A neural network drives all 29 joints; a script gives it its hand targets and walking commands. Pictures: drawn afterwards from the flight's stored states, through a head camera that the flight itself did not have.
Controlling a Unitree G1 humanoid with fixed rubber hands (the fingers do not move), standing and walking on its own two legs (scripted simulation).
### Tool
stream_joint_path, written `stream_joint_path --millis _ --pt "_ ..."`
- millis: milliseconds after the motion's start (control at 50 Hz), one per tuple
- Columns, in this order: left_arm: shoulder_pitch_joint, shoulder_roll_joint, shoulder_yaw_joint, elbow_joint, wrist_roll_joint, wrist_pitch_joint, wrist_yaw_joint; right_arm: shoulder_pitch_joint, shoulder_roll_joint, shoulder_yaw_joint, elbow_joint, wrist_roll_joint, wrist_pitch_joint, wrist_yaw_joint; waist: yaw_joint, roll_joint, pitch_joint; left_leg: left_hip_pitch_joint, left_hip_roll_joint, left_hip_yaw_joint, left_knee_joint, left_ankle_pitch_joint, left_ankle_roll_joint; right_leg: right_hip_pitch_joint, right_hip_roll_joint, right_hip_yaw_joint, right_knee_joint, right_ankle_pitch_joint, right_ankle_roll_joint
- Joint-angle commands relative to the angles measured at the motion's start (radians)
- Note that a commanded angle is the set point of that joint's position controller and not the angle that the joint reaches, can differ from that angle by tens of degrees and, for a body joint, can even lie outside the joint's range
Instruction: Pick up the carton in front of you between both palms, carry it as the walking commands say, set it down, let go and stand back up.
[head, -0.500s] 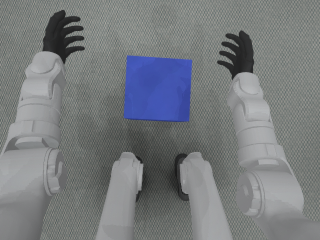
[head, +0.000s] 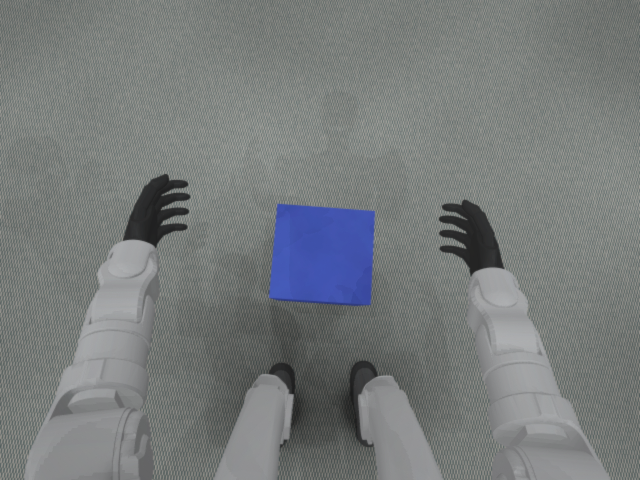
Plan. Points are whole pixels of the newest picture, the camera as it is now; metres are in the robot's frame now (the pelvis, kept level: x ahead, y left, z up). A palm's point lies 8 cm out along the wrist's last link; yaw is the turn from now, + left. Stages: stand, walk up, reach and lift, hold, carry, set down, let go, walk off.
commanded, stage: let go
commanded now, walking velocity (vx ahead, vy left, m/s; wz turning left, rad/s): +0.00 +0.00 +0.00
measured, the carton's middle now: (321, 260) +0.43 +0.00 -0.57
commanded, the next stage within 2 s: stand in 1.00 s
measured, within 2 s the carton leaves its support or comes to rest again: neither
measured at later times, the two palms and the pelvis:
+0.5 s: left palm (92, 378) +0.25 +0.22 +0.00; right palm (620, 410) +0.23 -0.25 +0.01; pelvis +0.06 -0.02 +0.08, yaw +0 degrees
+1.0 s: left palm (79, 430) +0.21 +0.22 +0.02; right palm (634, 435) +0.21 -0.25 +0.02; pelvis +0.05 -0.02 +0.08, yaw +0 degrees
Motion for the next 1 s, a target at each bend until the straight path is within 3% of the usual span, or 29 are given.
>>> stream_joint_path --millis 0,160,280,440,680,920,940,980 --pt "-0.032 0.097 -0.014 -0.178 -0.028 -0.040 0.005 0.001 -0.107 0.016 -0.139 0.012 -0.038 0.021 -0.001 0.055 -0.785 0.696 0.025 -0.002 -0.122 0.474 -0.044 0.456 0.025 -0.063 -0.088 0.312 0.003" --pt "0.325 0.060 -0.061 -0.167 -0.057 -0.099 0.001 0.332 -0.102 0.069 -0.110 0.063 -0.095 0.054 -0.003 0.049 -0.592 0.755 0.032 -0.005 -0.232 0.529 -0.034 0.691 0.003 -0.015 -0.203 0.435 0.000" --pt "0.555 0.056 -0.092 -0.219 -0.068 -0.131 0.002 0.532 -0.130 0.102 -0.168 0.078 -0.125 0.063 -0.004 0.013 -0.444 0.836 0.028 0.006 -0.358 0.482 -0.030 0.920 -0.006 0.003 -0.310 0.508 0.001" --pt "0.784 0.044 -0.139 -0.318 -0.078 -0.124 -0.002 0.722 -0.160 0.138 -0.256 0.101 -0.123 0.084 0.002 0.010 -0.179 1.066 0.024 0.018 -0.523 0.403 -0.031 1.102 -0.004 -0.010 -0.486 0.421 0.003" --pt "0.822 0.049 -0.173 -0.389 -0.070 0.004 -0.030 0.730 -0.188 0.139 -0.270 0.084 0.002 0.108 0.003 -0.003 0.139 1.158 0.030 0.043 -0.604 0.167 -0.029 1.174 -0.004 -0.026 -0.580 0.165 -0.005" --pt "0.826 0.044 -0.167 -0.404 -0.053 0.049 -0.030 0.720 -0.184 0.133 -0.290 0.072 0.046 0.106 0.011 0.011 0.147 1.196 0.028 0.037 -0.586 0.231 -0.027 1.241 0.000 -0.025 -0.555 0.234 -0.012" --pt "0.886 0.055 -0.162 -0.343 -0.075 0.018 -0.011 0.678 -0.214 0.136 -0.348 0.065 0.100 0.078 0.009 -0.019 0.102 1.229 0.025 0.030 -0.556 0.286 -0.020 1.239 0.024 -0.028 -0.526 0.227 0.001" --pt "0.861 0.053 -0.177 -0.376 -0.070 0.011 0.000 0.707 -0.200 0.148 -0.332 0.068 0.122 0.061 0.013 0.006 0.114 1.221 0.024 0.027 -0.554 0.288 -0.022 1.212 0.021 -0.028 -0.515 0.220 -0.001"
